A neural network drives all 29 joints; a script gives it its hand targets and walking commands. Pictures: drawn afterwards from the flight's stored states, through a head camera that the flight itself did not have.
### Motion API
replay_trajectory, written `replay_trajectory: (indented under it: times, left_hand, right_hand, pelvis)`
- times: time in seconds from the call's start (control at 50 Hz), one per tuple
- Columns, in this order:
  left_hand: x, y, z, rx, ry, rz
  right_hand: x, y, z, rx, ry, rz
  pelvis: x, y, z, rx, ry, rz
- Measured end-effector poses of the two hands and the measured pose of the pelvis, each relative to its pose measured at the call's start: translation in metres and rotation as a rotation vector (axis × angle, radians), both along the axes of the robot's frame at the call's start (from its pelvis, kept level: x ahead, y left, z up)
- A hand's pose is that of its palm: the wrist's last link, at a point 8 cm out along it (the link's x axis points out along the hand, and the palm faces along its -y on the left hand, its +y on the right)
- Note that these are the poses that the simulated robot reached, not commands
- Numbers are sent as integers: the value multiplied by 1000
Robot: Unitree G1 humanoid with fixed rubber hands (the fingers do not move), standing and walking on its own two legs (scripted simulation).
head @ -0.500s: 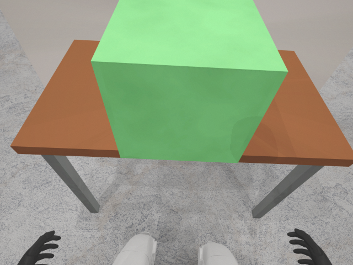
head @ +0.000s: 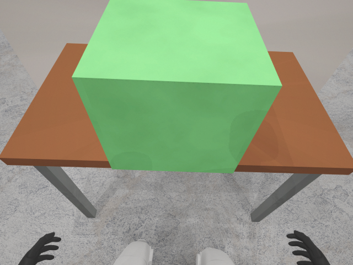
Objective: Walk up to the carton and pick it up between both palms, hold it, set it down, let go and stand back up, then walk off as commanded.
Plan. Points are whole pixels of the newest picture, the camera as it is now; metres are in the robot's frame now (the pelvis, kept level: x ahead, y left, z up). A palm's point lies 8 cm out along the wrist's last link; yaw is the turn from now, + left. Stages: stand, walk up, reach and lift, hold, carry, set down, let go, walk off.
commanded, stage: walk up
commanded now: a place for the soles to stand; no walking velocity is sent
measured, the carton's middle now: (175, 90) +0.48 +0.01 +0.11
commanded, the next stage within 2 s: reach and lift in 0.64 s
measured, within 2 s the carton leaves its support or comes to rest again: neither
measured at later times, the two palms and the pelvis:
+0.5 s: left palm out of the picture +0.11 +0.31 -0.07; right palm out of the picture +0.12 -0.31 -0.06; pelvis -0.01 +0.00 +0.00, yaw +0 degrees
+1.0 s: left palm (42, 251) +0.15 +0.28 -0.05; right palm out of the picture +0.12 -0.28 -0.07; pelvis -0.03 -0.02 +0.01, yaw -1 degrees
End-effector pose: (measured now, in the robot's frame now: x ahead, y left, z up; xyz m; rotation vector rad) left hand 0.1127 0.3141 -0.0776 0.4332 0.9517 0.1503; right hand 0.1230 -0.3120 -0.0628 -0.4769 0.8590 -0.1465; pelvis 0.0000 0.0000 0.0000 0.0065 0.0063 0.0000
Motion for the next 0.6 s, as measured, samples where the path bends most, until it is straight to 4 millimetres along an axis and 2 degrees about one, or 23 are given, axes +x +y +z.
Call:
replay_trajectory:
  times: [0.32,0.46,0.6]
  left_hand:
    - [-5,2,-2,-13,-20,5]
    - [-7,-1,4,2,-25,4]
    - [-4,2,2,-7,-28,2]
  right_hand:
    - [-3,8,5,8,-37,-4]
    - [-6,-1,5,1,-43,-1]
    - [-4,4,6,1,-40,-3]
  pelvis:
    - [-7,3,0,-3,-10,1]
    - [-10,-1,0,-1,-16,-2]
    - [-8,3,0,-6,-10,-2]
